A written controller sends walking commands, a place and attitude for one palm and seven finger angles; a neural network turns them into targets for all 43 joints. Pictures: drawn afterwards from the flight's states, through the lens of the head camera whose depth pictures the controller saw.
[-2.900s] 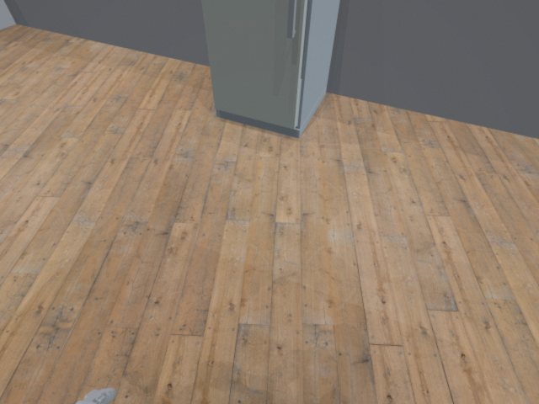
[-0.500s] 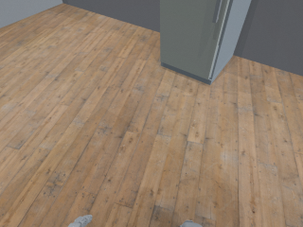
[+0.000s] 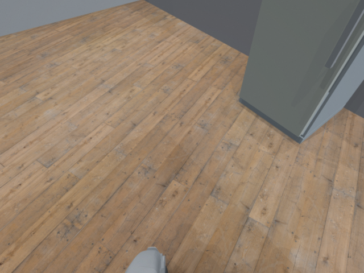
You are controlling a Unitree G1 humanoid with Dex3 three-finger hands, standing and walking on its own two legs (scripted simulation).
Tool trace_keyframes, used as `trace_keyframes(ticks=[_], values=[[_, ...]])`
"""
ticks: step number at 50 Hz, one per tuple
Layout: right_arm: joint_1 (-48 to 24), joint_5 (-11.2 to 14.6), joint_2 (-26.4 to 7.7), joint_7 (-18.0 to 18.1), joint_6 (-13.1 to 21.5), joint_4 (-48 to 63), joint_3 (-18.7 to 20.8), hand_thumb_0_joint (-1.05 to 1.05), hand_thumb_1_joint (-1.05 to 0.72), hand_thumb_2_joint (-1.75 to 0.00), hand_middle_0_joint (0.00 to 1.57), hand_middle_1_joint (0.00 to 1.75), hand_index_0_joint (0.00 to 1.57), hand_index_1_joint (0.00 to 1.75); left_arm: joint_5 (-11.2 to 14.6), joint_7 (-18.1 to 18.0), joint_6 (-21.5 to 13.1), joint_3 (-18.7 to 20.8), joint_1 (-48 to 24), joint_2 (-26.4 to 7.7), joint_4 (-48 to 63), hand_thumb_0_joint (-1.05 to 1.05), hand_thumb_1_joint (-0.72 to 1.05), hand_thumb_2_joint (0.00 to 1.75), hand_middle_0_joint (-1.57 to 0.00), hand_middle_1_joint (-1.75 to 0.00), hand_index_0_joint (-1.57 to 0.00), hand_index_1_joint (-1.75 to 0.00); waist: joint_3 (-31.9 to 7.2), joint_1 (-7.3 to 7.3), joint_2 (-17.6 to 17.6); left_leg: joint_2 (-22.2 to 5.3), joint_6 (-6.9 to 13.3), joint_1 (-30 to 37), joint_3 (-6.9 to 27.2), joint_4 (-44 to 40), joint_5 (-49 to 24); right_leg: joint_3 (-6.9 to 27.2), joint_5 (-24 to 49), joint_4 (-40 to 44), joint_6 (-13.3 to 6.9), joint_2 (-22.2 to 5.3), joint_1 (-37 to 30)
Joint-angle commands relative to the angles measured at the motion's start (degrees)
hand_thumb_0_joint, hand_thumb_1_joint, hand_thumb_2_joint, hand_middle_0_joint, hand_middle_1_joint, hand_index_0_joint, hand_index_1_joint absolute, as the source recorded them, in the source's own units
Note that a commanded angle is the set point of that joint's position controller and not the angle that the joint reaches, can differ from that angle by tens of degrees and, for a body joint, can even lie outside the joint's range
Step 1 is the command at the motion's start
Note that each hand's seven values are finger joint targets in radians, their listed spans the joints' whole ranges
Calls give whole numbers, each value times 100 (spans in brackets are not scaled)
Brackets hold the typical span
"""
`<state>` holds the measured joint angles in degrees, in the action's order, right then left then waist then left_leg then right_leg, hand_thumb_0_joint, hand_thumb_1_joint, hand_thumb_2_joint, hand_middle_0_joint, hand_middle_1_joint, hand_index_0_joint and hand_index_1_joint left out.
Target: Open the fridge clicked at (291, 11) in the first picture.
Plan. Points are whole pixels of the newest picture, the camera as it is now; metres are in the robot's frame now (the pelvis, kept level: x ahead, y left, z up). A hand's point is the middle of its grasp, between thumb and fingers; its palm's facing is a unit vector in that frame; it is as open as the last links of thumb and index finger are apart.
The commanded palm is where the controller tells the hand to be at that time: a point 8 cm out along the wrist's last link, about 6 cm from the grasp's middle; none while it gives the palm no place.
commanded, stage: walk to a spot facing it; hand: right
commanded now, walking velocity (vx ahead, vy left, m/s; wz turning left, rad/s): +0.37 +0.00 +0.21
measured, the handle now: (359, 15) +1.12 -0.61 +0.10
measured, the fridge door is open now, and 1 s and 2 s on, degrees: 0 0 0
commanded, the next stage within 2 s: turn to face it in 1.34 s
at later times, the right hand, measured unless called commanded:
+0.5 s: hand (254, 251) +0.23 -0.16 -0.17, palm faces +0.02 +0.98 -0.18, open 7.3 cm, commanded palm none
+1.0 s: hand (243, 147) +0.57 -0.15 -0.16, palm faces -0.15 +0.97 -0.21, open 7.4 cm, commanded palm none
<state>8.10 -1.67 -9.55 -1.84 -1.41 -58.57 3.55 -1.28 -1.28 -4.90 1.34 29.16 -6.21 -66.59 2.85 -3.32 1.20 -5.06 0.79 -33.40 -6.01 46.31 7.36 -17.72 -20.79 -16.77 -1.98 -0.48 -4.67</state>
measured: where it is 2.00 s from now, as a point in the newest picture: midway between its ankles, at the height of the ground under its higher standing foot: (183, 176)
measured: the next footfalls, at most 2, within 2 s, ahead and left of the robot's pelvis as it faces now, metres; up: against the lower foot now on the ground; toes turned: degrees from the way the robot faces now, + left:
left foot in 0.12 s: +0.20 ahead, +0.11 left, +0.00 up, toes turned +10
right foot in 0.60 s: +0.42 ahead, -0.12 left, +0.00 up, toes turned -7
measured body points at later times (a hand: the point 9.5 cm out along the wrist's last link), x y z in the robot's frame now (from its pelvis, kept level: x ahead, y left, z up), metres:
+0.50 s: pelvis +0.23 +0.02 +0.00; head +0.25 +0.02 +0.45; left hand +0.30 +0.27 -0.14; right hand +0.23 -0.21 -0.15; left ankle +0.17 +0.10 -0.74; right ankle +0.34 -0.13 -0.70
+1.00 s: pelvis +0.46 +0.02 +0.00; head +0.47 +0.04 +0.45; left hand +0.36 +0.23 -0.16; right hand +0.57 -0.20 -0.14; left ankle +0.55 +0.17 -0.71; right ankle +0.38 -0.12 -0.74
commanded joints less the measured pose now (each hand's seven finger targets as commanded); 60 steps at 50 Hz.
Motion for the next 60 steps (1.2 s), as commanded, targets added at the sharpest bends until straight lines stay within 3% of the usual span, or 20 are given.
trace_keyframes(ticks=[1, 3, 5, 6, 7, 10, 14, 25, 28, 29, 31, 35, 39, 49, 51, 52, 53, 54, 57, 60], values=[[-565, 3, -106, 35, 262, 525, -48, 0, -90, -90, 20, 30, 20, 30, -37, -72, -17, 123, 624, -818, -29, 0, 90, 90, -20, -30, -20, -30, 527, 50, -705, 319, 286, 30, -362, -768, 613, 606, 5106, -28, -365, -1797, -104], [176, -9, -203, 77, 324, 303, -12, 0, -90, -90, 20, 30, 20, 30, -12, -75, 10, 140, 450, -949, -17, 0, 90, 90, -20, -30, -20, -30, 109, 374, -874, 654, 463, 996, -601, -969, 838, 453, 6407, -895, -303, -1771, -121], [1618, -49, -605, 129, 435, -139, 137, 0, -90, -90, 20, 30, 20, 30, 57, -23, 20, 154, 155, -994, 92, 0, 90, 90, -20, -30, -20, -30, -699, 1074, -583, 410, 726, 3277, -175, -1580, 138, 248, 5421, -2957, -37, -1524, 1099], [2293, -39, -1176, 198, 496, -306, 284, 0, -90, -90, 20, 30, 20, 30, 140, 27, -13, 111, 235, -651, 257, 0, 90, 90, -20, -30, -20, -30, -1403, 1243, 633, -1159, 1338, 4833, 2051, -1929, -155, 173, 1797, -4840, 196, -794, 2774], [2410, 95, -1459, 229, 491, -399, 316, 0, -90, -90, 20, 30, 20, 30, 148, 15, -24, 112, 61, -546, 414, 0, 90, 90, -20, -30, -20, -30, -1563, 1052, 834, -2025, 1894, 5176, 3788, -2621, -877, 827, -1116, -6363, 270, -156, 3861], [1089, 130, -796, 283, 490, -122, 153, 0, -90, -90, 20, 30, 20, 30, 72, 57, 116, 193, -647, -429, 486, 0, 90, 90, -20, -30, -20, -30, 69, 532, -272, -1596, 1260, 2541, 2314, -3354, 492, 1664, 145, -6179, 174, -962, 3888], [862, 20, -355, 288, 612, -52, 13, 0, -90, -90, 20, 30, 20, 30, -29, 105, 361, 189, -251, -150, 448, 0, 90, 90, -20, -30, -20, -30, 308, 63, 144, -975, 904, 1221, 1040, -3651, 365, 1494, 514, -5021, 331, -1064, 3252], [1643, 15, -789, 241, 639, -366, 50, 0, -90, -90, 20, 30, 20, 30, -15, 318, 173, 164, -2297, -527, 1227, 0, 90, 90, -20, -30, -20, -30, 236, 578, 397, -946, 805, 3016, 896, -3144, -1038, 1018, 894, -2093, 341, -733, 3499], [1553, 52, -840, 246, 618, -394, 58, 0, -90, -90, 20, 30, 20, 30, -42, 233, 99, 217, -1594, -786, 1003, 0, 90, 90, -20, -30, -20, -30, -136, 151, 107, -712, 611, 2863, 607, -1938, -2298, 687, 964, -1308, 199, -336, 1971], [1474, 83, -786, 236, 612, -344, 55, 0, -90, -90, 20, 30, 20, 30, -68, 176, 66, 300, -753, -1060, 756, 0, 90, 90, -20, -30, -20, -30, -623, -214, -207, -451, 394, 2217, 336, -798, -2182, 984, 1290, -1039, 42, -543, 560], [1376, 122, -418, 170, 638, -42, -25, 0, -90, -90, 20, 30, 20, 30, -78, 95, 92, 505, 491, -2028, 493, 0, 90, 90, -20, -30, -20, -30, -1426, -535, -2000, 568, 49, -33, 122, 2337, 2447, 4030, 1716, -139, -933, -2920, -1132], [849, 13, -310, 78, 454, -98, 61, 0, -90, -90, 20, 30, 20, 30, -37, 48, 45, 244, -959, -1008, 755, 0, 90, 90, -20, -30, -20, -30, 318, 88, -705, -264, 37, -153, 574, 2616, 1235, 2533, 369, 588, -438, -2277, 1390], [1158, -21, -14, 68, 221, -85, 77, 0, -90, -90, 20, 30, 20, 30, -24, 15, -26, 258, -1004, -808, 738, 0, 90, 90, -20, -30, -20, -30, 243, 389, -784, -318, -101, -6, 407, 1946, 612, 1413, 827, 792, -384, -1863, 1653], [130, -5, -197, 5, 290, 375, 85, 0, -90, -90, 20, 30, 20, 30, -70, 74, 73, 340, -598, -1126, 492, 0, 90, 90, -20, -30, -20, -30, 322, 249, -793, -36, -24, 709, -220, -937, 383, 733, 1662, 231, -360, -1904, 900], [1035, -26, -424, 37, 367, 112, 158, 0, -90, -90, 20, 30, 20, 30, -42, 83, 105, 322, -693, -1132, 485, 0, 90, 90, -20, -30, -20, -30, -130, 733, -414, 279, 137, 2114, -376, -1472, 343, 429, 2573, -1106, -153, -1668, 1143], [1913, -62, -815, 80, 449, -167, 252, 0, -90, -90, 20, 30, 20, 30, -5, 130, 102, 300, -685, -1032, 497, 0, 90, 90, -20, -30, -20, -30, -658, 1117, 260, -45, 323, 3359, 160, -1733, 539, 185, 2348, -2644, 47, -1318, 1788], [2483, -63, -1580, 161, 512, -304, 435, 0, -90, -90, 20, 30, 20, 30, 61, 173, 78, 200, -462, -581, 679, 0, 90, 90, -20, -30, -20, -30, -1263, 1195, 2033, -1688, 879, 4607, 2714, -2454, 623, 191, -706, -4612, 313, -500, 3496], [2541, 88, -1715, 205, 491, -330, 403, 0, -90, -90, 20, 30, 20, 30, 64, 157, 112, 201, -818, -777, 877, 0, 90, 90, -20, -30, -20, -30, -1329, 1147, 1741, -2009, 1112, 4589, 3588, -3113, 492, 1108, -1267, -5583, 249, -386, 4026], [1154, 84, -976, 232, 507, 6, 198, 0, -90, -90, 20, 30, 20, 30, 24, 157, 172, 251, -1202, -707, 765, 0, 90, 90, -20, -30, -20, -30, -232, 621, 583, -1599, 784, 2595, 2250, -3416, 1359, 1640, 206, -5819, 208, -1000, 3967], [891, 43, -593, 254, 597, -1, 60, 0, -90, -90, 20, 30, 20, 30, -21, 177, 323, 228, -801, -499, 569, 0, 90, 90, -20, -30, -20, -30, -70, 259, 372, -1218, 615, 1876, 1118, -3621, 625, 1565, 642, -5132, 298, -1013, 3414]])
